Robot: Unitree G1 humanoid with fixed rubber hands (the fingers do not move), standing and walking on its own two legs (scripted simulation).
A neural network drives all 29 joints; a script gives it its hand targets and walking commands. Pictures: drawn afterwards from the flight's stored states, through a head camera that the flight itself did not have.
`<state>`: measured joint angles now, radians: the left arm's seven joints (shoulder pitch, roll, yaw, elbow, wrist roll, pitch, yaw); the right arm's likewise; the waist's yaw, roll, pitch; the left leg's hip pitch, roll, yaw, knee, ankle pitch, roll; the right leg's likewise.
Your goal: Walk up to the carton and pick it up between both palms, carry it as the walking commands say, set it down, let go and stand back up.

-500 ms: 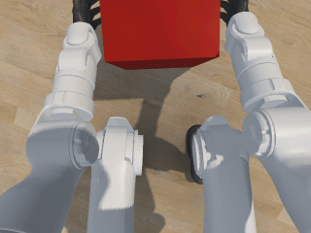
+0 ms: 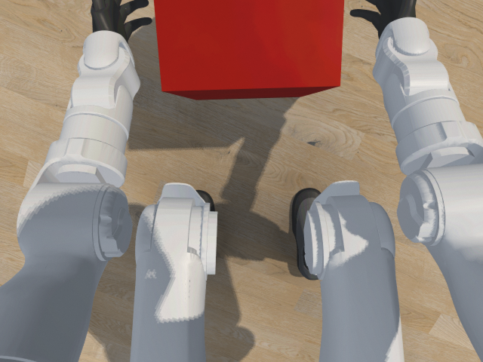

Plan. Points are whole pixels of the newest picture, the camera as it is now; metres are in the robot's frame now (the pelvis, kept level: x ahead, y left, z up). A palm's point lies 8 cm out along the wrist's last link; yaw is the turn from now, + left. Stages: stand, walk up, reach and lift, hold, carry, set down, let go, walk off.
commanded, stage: set down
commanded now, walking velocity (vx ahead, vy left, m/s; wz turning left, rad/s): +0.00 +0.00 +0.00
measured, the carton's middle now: (247, 26) +0.54 +0.01 -0.25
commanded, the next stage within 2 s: let go in 1.46 s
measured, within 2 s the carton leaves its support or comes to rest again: neither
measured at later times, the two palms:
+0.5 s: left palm out of the picture +0.53 +0.19 -0.09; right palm out of the picture +0.54 -0.19 -0.09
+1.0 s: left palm out of the picture +0.52 +0.20 +0.07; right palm out of the picture +0.54 -0.20 +0.07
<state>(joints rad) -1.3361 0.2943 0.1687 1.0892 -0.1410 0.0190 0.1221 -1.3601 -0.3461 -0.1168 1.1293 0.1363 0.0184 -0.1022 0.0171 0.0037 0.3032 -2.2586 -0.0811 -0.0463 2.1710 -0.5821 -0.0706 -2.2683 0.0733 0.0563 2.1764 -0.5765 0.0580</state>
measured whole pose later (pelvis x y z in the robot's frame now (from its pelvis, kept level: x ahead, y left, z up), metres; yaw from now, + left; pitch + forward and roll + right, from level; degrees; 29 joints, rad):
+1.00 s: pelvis +0.02 +0.00 +0.17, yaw +0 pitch +47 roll +1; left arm -1.06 0.24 0.26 0.77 -0.06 0.16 0.08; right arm -1.11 -0.30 -0.24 0.85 0.04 0.16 -0.03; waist 0.03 0.00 -0.08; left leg -1.91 -0.05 -0.05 1.55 -0.47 -0.04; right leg -1.92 0.04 0.05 1.56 -0.46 0.03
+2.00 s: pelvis +0.09 +0.00 +0.36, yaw -1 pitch +25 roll +0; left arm -0.24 0.19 0.15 0.57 0.02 0.04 -0.06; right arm -0.27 -0.19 -0.16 0.57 -0.05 0.05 0.03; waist 0.02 0.01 -0.05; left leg -0.88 -0.02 -0.06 0.73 -0.28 -0.02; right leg -0.89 0.02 0.06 0.72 -0.28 0.02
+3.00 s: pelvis +0.16 +0.00 +0.39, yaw -1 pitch +3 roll +0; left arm 0.32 0.28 0.04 0.72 0.03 -0.06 0.01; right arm 0.33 -0.27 -0.03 0.70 -0.03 -0.06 -0.01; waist 0.00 -0.01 -0.08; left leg -0.23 0.00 -0.04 0.53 -0.35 -0.01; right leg -0.23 0.01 0.05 0.53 -0.35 0.01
